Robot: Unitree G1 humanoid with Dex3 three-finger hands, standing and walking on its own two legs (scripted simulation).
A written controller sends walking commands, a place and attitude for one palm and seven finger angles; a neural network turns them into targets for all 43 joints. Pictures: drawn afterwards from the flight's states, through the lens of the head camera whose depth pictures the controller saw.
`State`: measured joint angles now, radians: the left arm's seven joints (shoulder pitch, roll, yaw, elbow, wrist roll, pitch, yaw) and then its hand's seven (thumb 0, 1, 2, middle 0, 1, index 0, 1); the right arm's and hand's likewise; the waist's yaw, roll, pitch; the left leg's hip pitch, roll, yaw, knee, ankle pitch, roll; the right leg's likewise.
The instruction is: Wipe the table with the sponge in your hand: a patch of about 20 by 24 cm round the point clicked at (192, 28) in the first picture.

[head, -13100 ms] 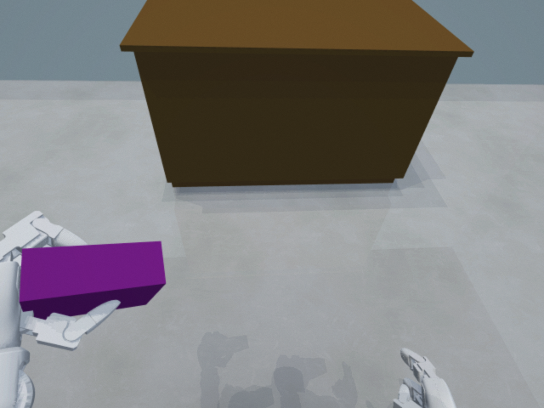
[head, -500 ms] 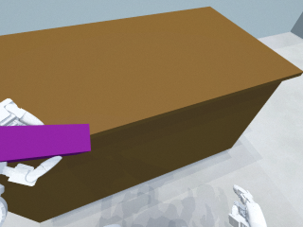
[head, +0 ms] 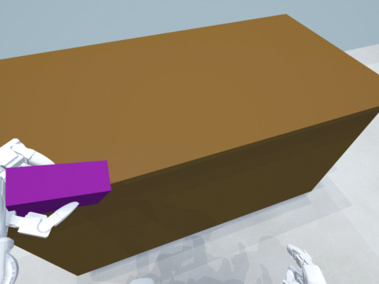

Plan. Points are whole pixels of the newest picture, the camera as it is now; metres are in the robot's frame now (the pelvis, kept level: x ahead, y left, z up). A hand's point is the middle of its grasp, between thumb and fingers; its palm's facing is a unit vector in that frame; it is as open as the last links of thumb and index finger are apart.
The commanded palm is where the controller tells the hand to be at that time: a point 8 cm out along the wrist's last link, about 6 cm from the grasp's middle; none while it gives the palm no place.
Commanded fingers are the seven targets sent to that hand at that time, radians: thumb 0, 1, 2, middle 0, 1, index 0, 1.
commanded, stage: shuffle to correct the standing spot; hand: left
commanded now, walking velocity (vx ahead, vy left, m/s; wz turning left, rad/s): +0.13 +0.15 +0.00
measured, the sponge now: (75, 187) +0.23 +0.20 +0.14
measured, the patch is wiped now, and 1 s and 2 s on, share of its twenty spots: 0.00 0.00 0.00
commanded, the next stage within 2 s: come to a stop and stand still in 0.86 s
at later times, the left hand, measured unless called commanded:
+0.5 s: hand out of the picture +0.21 +0.35 +0.17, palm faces +0.46 -0.80 -0.39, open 9.4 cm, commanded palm +0.16 +0.38 +0.18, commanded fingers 0.00 0.10 1.30 -1.20 -1.60 -1.20 -1.60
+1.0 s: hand out of the picture +0.28 +0.39 +0.16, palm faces +0.43 -0.82 -0.37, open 9.4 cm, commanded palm +0.23 +0.41 +0.18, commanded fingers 0.00 0.10 1.30 -1.20 -1.60 -1.20 -1.60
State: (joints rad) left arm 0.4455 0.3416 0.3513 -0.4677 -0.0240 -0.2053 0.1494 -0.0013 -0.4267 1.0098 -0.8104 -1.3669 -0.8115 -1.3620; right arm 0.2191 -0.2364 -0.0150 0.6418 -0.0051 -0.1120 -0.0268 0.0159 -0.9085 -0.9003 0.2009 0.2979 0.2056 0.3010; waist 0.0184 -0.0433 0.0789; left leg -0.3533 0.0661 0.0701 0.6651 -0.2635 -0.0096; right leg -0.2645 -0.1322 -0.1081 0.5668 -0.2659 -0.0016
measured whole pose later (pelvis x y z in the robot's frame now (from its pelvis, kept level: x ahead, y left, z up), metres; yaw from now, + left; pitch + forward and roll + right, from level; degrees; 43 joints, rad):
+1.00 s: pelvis +0.06 +0.14 +0.00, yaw -1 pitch +0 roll +0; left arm 0.45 0.34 0.37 -0.42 -0.03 -0.20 0.14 0.00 -0.43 1.01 -0.81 -1.37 -0.81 -1.36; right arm 0.23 -0.21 0.02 0.66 0.01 -0.08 -0.03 0.02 -0.91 -0.90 0.20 0.30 0.21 0.30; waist 0.02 -0.02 0.01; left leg -0.42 0.04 0.08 0.83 -0.39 0.01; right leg -0.21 -0.01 -0.07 0.52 -0.30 -0.03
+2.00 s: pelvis +0.09 +0.16 +0.00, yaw -4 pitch -1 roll -1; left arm 0.47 0.34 0.30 -0.43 -0.04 -0.18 0.08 0.00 -0.43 1.02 -0.81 -1.37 -0.81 -1.37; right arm 0.22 -0.23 -0.02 0.57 0.02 -0.14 -0.01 0.01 -0.91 -0.90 0.20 0.30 0.20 0.30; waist 0.00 0.00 0.06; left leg -0.27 0.04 0.10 0.48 -0.19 0.03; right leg -0.18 0.00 -0.01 0.44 -0.24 0.02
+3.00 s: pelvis +0.09 +0.17 +0.00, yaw -2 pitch -1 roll -2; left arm 0.44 0.35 0.33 -0.47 -0.02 -0.19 0.10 0.00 -0.42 1.02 -0.80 -1.38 -0.80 -1.38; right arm 0.22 -0.20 0.02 0.58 0.01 -0.13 -0.04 0.02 -0.91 -0.90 0.20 0.30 0.21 0.30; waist 0.01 -0.01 0.06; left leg -0.26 0.03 0.07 0.46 -0.18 0.03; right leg -0.14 -0.01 -0.04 0.38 -0.22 0.02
